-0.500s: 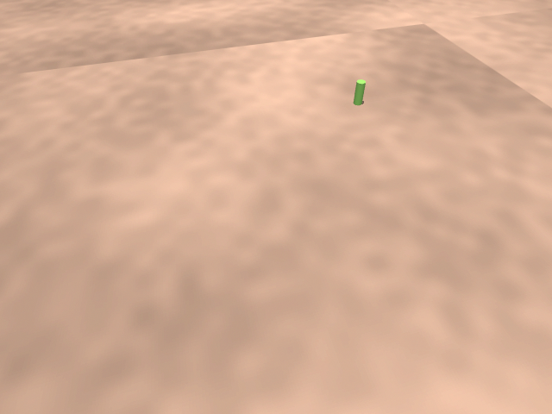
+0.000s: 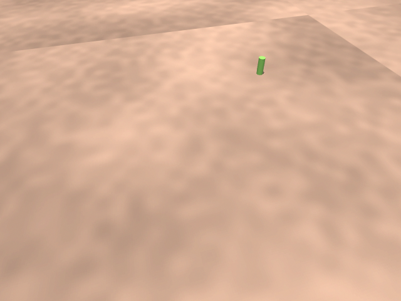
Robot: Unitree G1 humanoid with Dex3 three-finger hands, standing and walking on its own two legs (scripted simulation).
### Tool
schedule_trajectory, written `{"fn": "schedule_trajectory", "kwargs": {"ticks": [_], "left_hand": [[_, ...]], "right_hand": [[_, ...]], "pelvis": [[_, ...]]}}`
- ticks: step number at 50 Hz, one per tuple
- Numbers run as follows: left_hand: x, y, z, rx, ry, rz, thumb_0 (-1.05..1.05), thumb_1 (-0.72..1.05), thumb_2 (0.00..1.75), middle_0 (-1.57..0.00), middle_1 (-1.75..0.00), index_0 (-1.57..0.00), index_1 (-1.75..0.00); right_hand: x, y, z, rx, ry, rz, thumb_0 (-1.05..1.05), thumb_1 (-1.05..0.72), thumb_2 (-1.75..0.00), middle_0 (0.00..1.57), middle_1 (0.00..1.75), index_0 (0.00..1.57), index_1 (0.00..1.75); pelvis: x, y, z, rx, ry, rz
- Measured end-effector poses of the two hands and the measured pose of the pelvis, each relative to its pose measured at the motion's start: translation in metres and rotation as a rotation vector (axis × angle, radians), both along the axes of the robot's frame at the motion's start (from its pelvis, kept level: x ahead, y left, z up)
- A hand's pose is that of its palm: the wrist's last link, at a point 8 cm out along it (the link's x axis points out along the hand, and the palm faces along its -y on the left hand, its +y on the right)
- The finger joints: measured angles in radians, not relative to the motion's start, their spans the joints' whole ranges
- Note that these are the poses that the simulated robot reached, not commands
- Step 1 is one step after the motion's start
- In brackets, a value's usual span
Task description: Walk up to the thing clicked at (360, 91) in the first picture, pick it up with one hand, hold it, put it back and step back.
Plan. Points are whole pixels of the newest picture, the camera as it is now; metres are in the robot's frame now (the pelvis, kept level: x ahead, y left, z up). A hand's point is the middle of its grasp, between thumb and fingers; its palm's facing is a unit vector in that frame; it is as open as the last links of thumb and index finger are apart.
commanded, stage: stand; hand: left
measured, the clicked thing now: (260, 65) +2.19 -0.50 -0.70
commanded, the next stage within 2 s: walk up in 0.62 s
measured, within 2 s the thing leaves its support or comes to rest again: neither
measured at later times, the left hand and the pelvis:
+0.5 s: hand out of the picture +0.09 +0.25 -0.15, palm faces -0.03 -0.94 -0.34, open 7.4 cm; pelvis +0.01 +0.00 +0.00, yaw +0 degrees
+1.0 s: hand (129, 264) +0.25 +0.20 -0.13, palm faces -0.14 -0.88 -0.45, open 7.4 cm; pelvis +0.11 -0.09 -0.04, yaw -10 degrees
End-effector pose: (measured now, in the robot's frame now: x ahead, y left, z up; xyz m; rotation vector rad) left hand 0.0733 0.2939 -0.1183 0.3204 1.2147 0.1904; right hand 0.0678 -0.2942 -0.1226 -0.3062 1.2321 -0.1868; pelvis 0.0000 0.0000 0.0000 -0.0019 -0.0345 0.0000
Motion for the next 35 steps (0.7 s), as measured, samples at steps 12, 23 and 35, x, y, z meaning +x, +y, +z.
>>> {"fn": "schedule_trajectory", "kwargs": {"ticks": [12,23,35], "left_hand": [[0.005,0.001,0.000,0.000,0.010,0.003,0.01,0.90,0.90,-0.21,-0.30,-0.21,-0.30],[0.010,0.002,0.001,0.003,0.002,0.001,0.01,0.90,0.90,-0.21,-0.30,-0.21,-0.30],[0.018,0.007,0.002,-0.014,0.000,-0.030,0.01,0.90,0.90,-0.21,-0.30,-0.21,-0.30]], "right_hand": [[0.002,0.000,0.000,-0.002,0.012,-0.003,0.01,-0.90,-0.90,0.20,0.30,0.21,0.30],[0.009,0.000,0.001,-0.003,0.004,-0.001,0.01,-0.90,-0.90,0.20,0.30,0.21,0.30],[0.013,-0.010,0.005,0.001,-0.079,-0.023,0.01,-0.90,-0.90,0.20,0.30,0.21,0.30]], "pelvis": [[0.006,0.001,0.000,0.002,0.004,-0.001],[0.010,0.001,0.001,0.000,0.004,-0.002],[0.017,-0.001,-0.003,0.019,0.025,-0.052]]}}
